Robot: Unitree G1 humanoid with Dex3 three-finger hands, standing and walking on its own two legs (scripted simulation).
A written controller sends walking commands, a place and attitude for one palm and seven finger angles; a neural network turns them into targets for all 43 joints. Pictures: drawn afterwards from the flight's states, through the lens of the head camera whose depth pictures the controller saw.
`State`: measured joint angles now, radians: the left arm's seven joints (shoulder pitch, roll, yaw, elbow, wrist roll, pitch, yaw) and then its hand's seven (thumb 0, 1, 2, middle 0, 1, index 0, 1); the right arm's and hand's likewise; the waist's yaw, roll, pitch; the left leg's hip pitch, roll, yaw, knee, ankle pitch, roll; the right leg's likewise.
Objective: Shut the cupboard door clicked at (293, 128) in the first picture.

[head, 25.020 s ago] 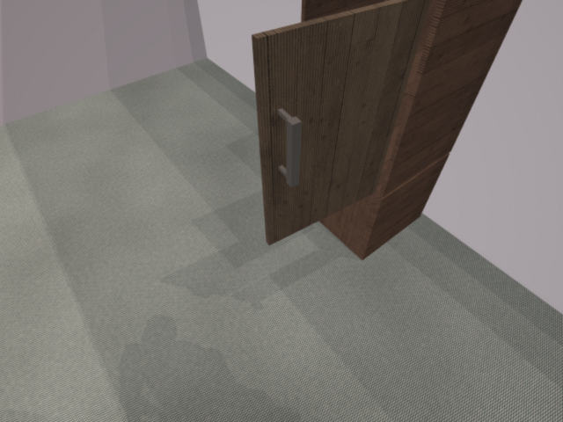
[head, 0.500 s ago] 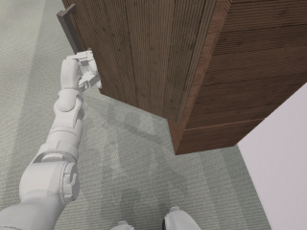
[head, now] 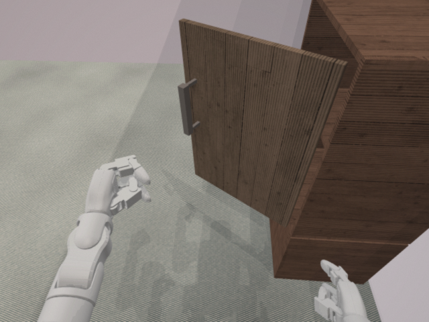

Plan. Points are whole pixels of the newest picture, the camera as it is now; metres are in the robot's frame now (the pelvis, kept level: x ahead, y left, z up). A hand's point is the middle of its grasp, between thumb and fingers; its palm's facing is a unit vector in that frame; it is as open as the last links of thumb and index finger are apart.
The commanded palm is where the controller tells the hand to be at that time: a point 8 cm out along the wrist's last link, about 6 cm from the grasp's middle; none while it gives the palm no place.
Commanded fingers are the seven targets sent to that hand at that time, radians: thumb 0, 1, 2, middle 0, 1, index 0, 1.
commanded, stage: draw the hand back to the body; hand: left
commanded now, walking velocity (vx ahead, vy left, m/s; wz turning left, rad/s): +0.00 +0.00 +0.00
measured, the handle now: (190, 107) +0.69 +0.13 +0.02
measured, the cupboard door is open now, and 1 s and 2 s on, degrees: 57 57 57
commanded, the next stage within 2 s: step back with the hand held close in 0.88 s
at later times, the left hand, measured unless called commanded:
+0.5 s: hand (27, 230) +0.20 +0.27 +0.17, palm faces +0.45 -0.79 -0.41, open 6.1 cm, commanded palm +0.15 +0.30 +0.18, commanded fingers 0.00 0.90 0.90 -0.20 -0.30 -0.20 -0.30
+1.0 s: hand (29, 230) +0.19 +0.26 +0.17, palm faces +0.47 -0.78 -0.42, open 7.4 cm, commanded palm +0.14 +0.29 +0.18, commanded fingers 0.00 0.90 0.90 -0.20 -0.30 -0.20 -0.30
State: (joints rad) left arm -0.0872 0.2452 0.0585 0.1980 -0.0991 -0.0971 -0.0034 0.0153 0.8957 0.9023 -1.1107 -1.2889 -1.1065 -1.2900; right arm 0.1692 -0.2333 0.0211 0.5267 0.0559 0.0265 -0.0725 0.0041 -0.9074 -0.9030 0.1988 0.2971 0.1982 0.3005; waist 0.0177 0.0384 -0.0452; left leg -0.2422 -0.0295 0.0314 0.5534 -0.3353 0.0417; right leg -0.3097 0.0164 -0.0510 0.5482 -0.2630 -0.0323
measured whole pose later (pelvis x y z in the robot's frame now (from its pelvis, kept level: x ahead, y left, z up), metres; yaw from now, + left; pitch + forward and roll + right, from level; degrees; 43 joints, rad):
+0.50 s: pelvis +0.01 +0.00 +0.01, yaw +1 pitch -4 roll -1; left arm 0.45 0.35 0.33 -0.33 -0.08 -0.07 0.09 0.02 0.89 0.90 -0.44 -0.56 -0.44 -0.56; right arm 0.23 -0.23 0.02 0.62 0.02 -0.04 -0.07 0.01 -0.90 -0.90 0.20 0.30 0.20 0.30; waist 0.06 0.09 -0.01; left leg -0.06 -0.03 0.01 0.41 -0.29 0.04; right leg -0.11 0.02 -0.06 0.39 -0.21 -0.03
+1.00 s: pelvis +0.01 -0.01 +0.01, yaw +0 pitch -4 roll +0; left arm 0.46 0.35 0.35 -0.35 -0.07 -0.10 0.10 0.01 0.89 0.90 -0.21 -0.30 -0.21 -0.30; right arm 0.21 -0.22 0.01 0.64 0.01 -0.10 -0.07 0.01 -0.90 -0.90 0.20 0.30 0.20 0.30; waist 0.06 0.09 -0.01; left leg -0.06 -0.02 0.02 0.41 -0.28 0.03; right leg -0.12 0.03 -0.06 0.40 -0.21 -0.04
